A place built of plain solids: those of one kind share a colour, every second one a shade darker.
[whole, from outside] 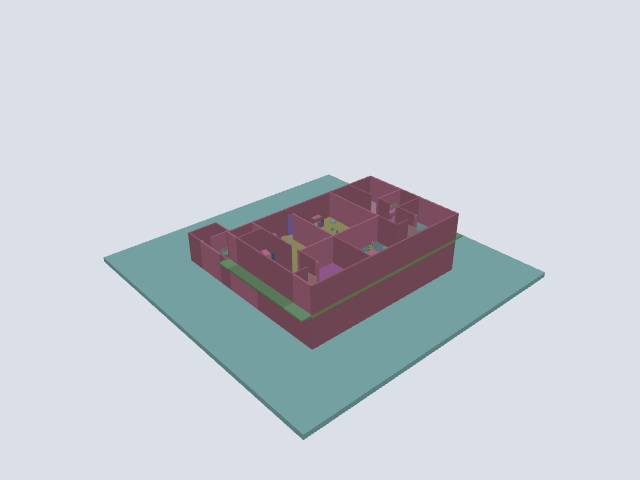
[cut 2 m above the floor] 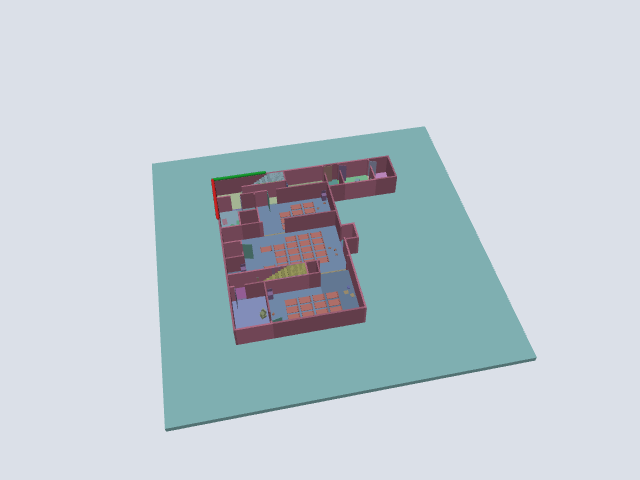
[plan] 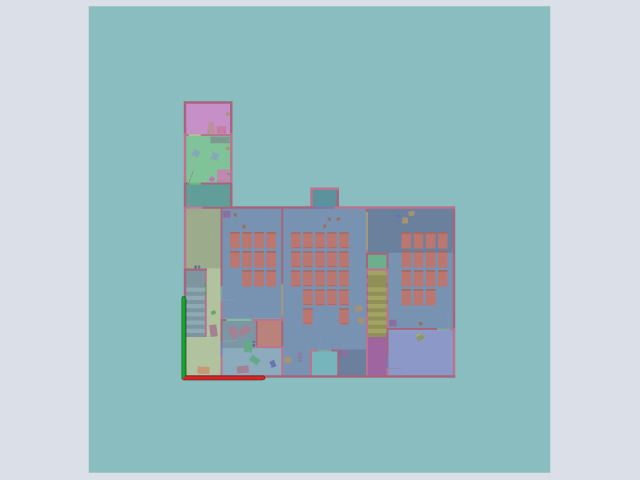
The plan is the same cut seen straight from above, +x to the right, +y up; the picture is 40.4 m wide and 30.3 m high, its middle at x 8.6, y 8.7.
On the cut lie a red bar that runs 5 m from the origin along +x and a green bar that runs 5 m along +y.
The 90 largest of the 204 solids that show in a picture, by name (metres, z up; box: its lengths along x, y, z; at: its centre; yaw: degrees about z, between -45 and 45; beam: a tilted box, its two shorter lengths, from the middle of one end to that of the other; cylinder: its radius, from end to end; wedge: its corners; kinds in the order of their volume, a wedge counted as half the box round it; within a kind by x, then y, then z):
{
 "under_1": {"box": [29.14, 29.46, 0.5], "at": [8.57, 8.73, -0.44]},
 "wall_1": {"box": [0.16, 2.01, 2.57], "at": [0.08, 1.17, 4.39]},
 "wall_2": {"box": [0.16, 6.61, 3.1], "at": [0.08, 3.46, 1.25]},
 "wall_3": {"box": [0.16, 7.04, 2.57], "at": [0.08, 5.82, 4.39]},
 "wall_4": {"box": [0.16, 3.78, 3.1], "at": [0.08, 8.78, 1.25]},
 "wall_5": {"box": [0.16, 2.94, 3.1], "at": [0.08, 13.8, 1.25]},
 "wall_6": {"box": [0.16, 1.9, 3.1], "at": [0.08, 16.35, 1.25]},
 "wall_7": {"box": [2.66, 0.13, 2.57], "at": [1.33, 9.4, 4.39]},
 "wall_8": {"box": [0.13, 4.17, 3.1], "at": [1.4, 4.68, 1.25]},
 "wall_9": {"box": [3.08, 0.16, 3.1], "at": [1.54, 17.38, 1.25]},
 "wall_10": {"box": [0.13, 4.89, 3.1], "at": [2.38, 8.22, 1.25]},
 "wall_11": {"box": [0.13, 3.84, 2.57], "at": [2.6, 7.42, 4.39]},
 "wall_12": {"box": [0.16, 2.94, 3.1], "at": [3.0, 13.8, 1.25]},
 "wall_13": {"box": [0.16, 1.9, 3.1], "at": [3.0, 16.35, 1.25]},
 "wall_14": {"box": [7.13, 0.13, 3.1], "at": [4.72, 10.73, 1.25]},
 "wall_15": {"box": [0.13, 4.21, 2.57], "at": [6.21, 2.27, 4.39]},
 "wall_16": {"box": [0.13, 5.17, 2.57], "at": [6.21, 7.08, 4.39]},
 "wall_17": {"box": [0.13, 4.76, 3.1], "at": [6.21, 8.29, 1.25]},
 "wall_18": {"box": [9.1, 0.13, 2.57], "at": [7.08, 4.43, 4.39]},
 "wall_19": {"box": [17.14, 0.16, 5.97], "at": [8.57, 0.08, 2.69]},
 "wall_20": {"box": [17.14, 0.16, 2.57], "at": [8.57, 10.75, 4.39]},
 "wall_21": {"box": [1.82, 0.16, 3.1], "at": [8.89, 11.93, 1.25]},
 "wall_22": {"box": [0.13, 6.61, 3.1], "at": [11.56, 3.46, 1.25]},
 "wall_23": {"box": [0.13, 6.17, 2.57], "at": [11.56, 7.58, 4.39]},
 "wall_24": {"box": [0.13, 3.63, 3.1], "at": [12.87, 4.95, 1.25]},
 "wall_25": {"box": [7.65, 0.13, 3.1], "at": [13.31, 10.73, 1.25]},
 "wall_26": {"box": [0.13, 2.93, 2.57], "at": [14.06, 9.21, 4.39]},
 "wall_27": {"box": [3.18, 0.13, 3.1], "at": [14.39, 3.08, 1.25]},
 "wall_28": {"box": [3.14, 0.13, 2.57], "at": [15.57, 4.43, 4.39]},
 "wall_29": {"box": [3.14, 0.13, 2.57], "at": [15.57, 6.76, 4.39]},
 "wall_30": {"box": [0.16, 2.85, 3.1], "at": [17.06, 1.58, 1.25]},
 "wall_31": {"box": [0.16, 4.21, 2.57], "at": [17.06, 2.27, 4.39]},
 "wall_32": {"box": [0.16, 2.2, 2.57], "at": [17.06, 5.6, 4.39]},
 "wall_33": {"box": [0.16, 7.53, 3.1], "at": [17.06, 6.91, 1.25]},
 "wall_34": {"box": [0.16, 3.84, 2.57], "at": [17.06, 8.75, 4.39]},
 "floor_prayer_hall_1": {"box": [3.7, 6.95, 0.61], "at": [4.3, 7.2, -0.31]},
 "floor_prayer_hall_2": {"box": [1.68, 1.63, 0.61], "at": [7.12, 0.97, -0.31]},
 "floor_prayer_hall_3": {"box": [5.22, 8.88, 0.61], "at": [8.89, 6.23, -0.31]},
 "floor_prayer_hall_4": {"box": [1.68, 1.63, 0.61], "at": [10.66, 0.97, -0.31]},
 "floor_prayer_hall_5": {"box": [5.35, 2.78, 0.61], "at": [14.3, 9.28, -0.31]},
 "floor_prayer_hall_6": {"box": [4.05, 4.76, 0.61], "at": [14.96, 5.52, -0.31]},
 "women_stair_1": {"box": [1.17, 4.19, 0.48], "at": [12.21, 4.67, -0.06]},
 "women_stair_2": {"box": [1.17, 3.93, 0.66], "at": [12.21, 4.8, 0.03]},
 "women_stair_3": {"box": [1.17, 3.67, 0.85], "at": [12.21, 4.93, 0.12]},
 "women_stair_4": {"box": [1.17, 3.41, 1.03], "at": [12.21, 5.06, 0.21]},
 "women_stair_5": {"box": [1.17, 3.15, 1.21], "at": [12.21, 5.19, 0.31]},
 "women_stair_6": {"box": [1.17, 2.89, 1.39], "at": [12.21, 5.32, 0.4]},
 "women_stair_7": {"box": [1.17, 2.63, 1.58], "at": [12.21, 5.45, 0.49]},
 "women_stair_8": {"box": [1.17, 2.37, 1.76], "at": [12.21, 5.58, 0.58]},
 "women_stair_9": {"box": [1.17, 2.11, 1.94], "at": [12.21, 5.71, 0.67]},
 "women_stair_10": {"box": [1.17, 1.85, 2.12], "at": [12.21, 5.84, 0.76]},
 "women_stair_11": {"box": [1.17, 1.59, 2.31], "at": [12.21, 5.97, 0.85]},
 "women_stair_12": {"box": [1.17, 1.33, 2.49], "at": [12.21, 6.1, 0.94]},
 "women_stair_13": {"box": [1.17, 1.07, 2.67], "at": [12.21, 6.23, 1.04]},
 "women_stair_14": {"box": [1.17, 0.55, 3.04], "at": [12.21, 6.49, 1.22]},
 "women_stair_15": {"box": [1.17, 0.29, 3.22], "at": [12.21, 6.62, 1.31]},
 "men_stair_1": {"box": [1.17, 4.19, 0.48], "at": [0.74, 4.67, -0.06]},
 "men_stair_2": {"box": [1.17, 3.93, 0.66], "at": [0.74, 4.8, 0.03]},
 "men_stair_3": {"box": [1.17, 3.67, 0.85], "at": [0.74, 4.93, 0.12]},
 "men_stair_4": {"box": [1.17, 3.41, 1.03], "at": [0.74, 5.06, 0.21]},
 "men_stair_5": {"box": [1.17, 3.15, 1.21], "at": [0.74, 5.19, 0.31]},
 "men_stair_6": {"box": [1.17, 2.89, 1.39], "at": [0.74, 5.32, 0.4]},
 "men_stair_7": {"box": [1.17, 2.63, 1.58], "at": [0.74, 5.45, 0.49]},
 "men_stair_8": {"box": [1.17, 2.37, 1.76], "at": [0.74, 5.58, 0.58]},
 "men_stair_9": {"box": [1.17, 2.11, 1.94], "at": [0.74, 5.71, 0.67]},
 "men_stair_10": {"box": [1.17, 1.85, 2.12], "at": [0.74, 5.84, 0.76]},
 "men_stair_11": {"box": [1.17, 1.59, 2.31], "at": [0.74, 5.97, 0.85]},
 "men_stair_12": {"box": [1.17, 1.33, 2.49], "at": [0.74, 6.1, 0.94]},
 "men_stair_13": {"box": [1.17, 1.07, 2.67], "at": [0.74, 6.23, 1.04]},
 "floor_men_hall_1": {"box": [2.16, 2.44, 0.61], "at": [1.24, 1.38, -0.31]},
 "floor_men_hall_2": {"box": [2.16, 3.78, 0.61], "at": [1.24, 8.78, -0.31]},
 "floor_men_hall_3": {"box": [0.86, 4.3, 0.61], "at": [1.89, 4.75, -0.31]},
 "upper_floor_classroom_1": {"box": [3.49, 6.17, 0.16], "at": [4.41, 7.58, 3.02]},
 "upper_floor_classroom_2": {"box": [5.22, 6.17, 0.16], "at": [8.89, 7.58, 3.02]},
 "floor_women_lobby_1": {"box": [4.05, 2.85, 0.61], "at": [14.96, 1.58, -0.31]},
 "floor_shoe_room_1": {"box": [2.07, 1.73, 0.61], "at": [3.48, 2.73, -0.31]},
 "floor_shoe_room_2": {"box": [3.7, 1.7, 0.61], "at": [4.3, 1.01, -0.31]},
 "floor_ablutions_1": {"box": [2.76, 2.94, 0.5], "at": [1.54, 13.8, -0.36]},
 "upper_floor_women_prayer_1": {"box": [5.22, 2.2, 0.16], "at": [8.89, 3.27, 3.02]},
 "upper_floor_women_prayer_2": {"box": [2.85, 2.2, 0.16], "at": [15.55, 3.27, 3.02]},
 "floor_men_wc_1": {"box": [2.76, 1.9, 0.5], "at": [1.54, 16.35, -0.36]},
 "floor_wudu_lobby_1": {"box": [2.76, 1.4, 0.5], "at": [1.54, 11.5, -0.36]},
 "upper_floor_women_wc_1": {"box": [2.85, 3.84, 0.16], "at": [15.55, 8.75, 3.02]},
 "floor_women_hall_1": {"box": [1.17, 2.44, 0.61], "at": [12.21, 1.38, -0.31]},
 "floor_hall_store_1": {"box": [1.5, 1.6, 0.61], "at": [5.4, 2.79, -0.31]},
 "floor_middle_lobby_1": {"box": [1.6, 1.5, 0.61], "at": [8.89, 0.91, -0.31]},
 "upper_floor_imam_room_1": {"box": [3.49, 2.2, 0.16], "at": [4.41, 3.27, 3.02]},
 "upper_floor_next_1": {"box": [1.0, 7.04, 0.16], "at": [-0.5, 5.82, 3.02]},
 "floor_mihrab_1": {"box": [1.5, 1.05, 0.61], "at": [8.89, 11.32, -0.31]},
 "wall_band_1": {"box": [17.14, 0.16, 0.31], "at": [8.57, 0.08, 2.95]}
}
